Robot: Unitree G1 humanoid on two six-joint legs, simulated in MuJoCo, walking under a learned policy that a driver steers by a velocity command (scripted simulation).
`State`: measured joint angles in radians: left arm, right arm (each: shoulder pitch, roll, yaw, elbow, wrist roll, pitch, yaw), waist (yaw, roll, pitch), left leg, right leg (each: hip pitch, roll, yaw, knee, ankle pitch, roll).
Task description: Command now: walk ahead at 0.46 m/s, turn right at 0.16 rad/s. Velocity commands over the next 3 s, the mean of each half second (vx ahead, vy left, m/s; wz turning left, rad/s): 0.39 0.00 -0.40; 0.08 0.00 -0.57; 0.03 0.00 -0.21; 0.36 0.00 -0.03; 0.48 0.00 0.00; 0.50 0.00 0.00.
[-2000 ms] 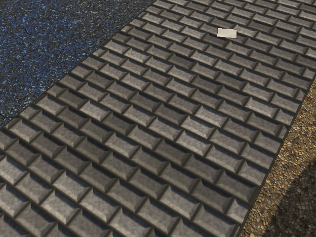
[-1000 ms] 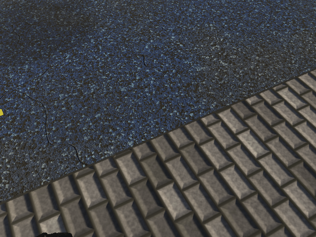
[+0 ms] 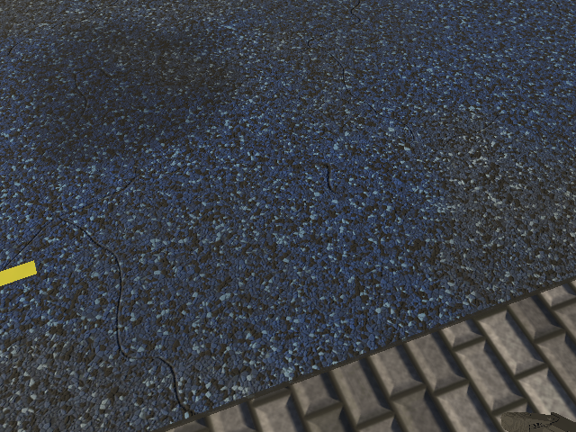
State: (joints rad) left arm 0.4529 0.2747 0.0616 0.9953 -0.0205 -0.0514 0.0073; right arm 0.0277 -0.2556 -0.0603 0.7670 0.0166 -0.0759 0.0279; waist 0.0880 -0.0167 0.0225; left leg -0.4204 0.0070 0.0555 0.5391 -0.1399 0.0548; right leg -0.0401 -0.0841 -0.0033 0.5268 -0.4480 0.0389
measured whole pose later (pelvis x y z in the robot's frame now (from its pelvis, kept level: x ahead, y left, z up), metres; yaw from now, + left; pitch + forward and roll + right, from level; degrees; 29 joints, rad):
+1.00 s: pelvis +0.34 -0.02 +0.00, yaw -31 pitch +3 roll +0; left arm 0.17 0.31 0.08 0.62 -0.01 0.05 0.03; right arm 0.14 -0.29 -0.06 0.78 -0.01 -0.03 -0.02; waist 0.01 -0.03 0.01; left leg -0.35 -0.02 -0.08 0.53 -0.22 -0.02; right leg -0.42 0.16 0.22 0.61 -0.26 -0.03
